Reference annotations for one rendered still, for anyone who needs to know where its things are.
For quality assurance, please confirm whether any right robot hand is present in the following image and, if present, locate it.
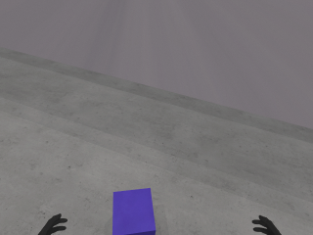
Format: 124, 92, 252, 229
252, 215, 282, 235

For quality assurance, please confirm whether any carton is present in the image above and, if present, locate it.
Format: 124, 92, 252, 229
112, 188, 157, 235

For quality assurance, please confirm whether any left robot hand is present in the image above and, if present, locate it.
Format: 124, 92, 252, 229
38, 213, 67, 235

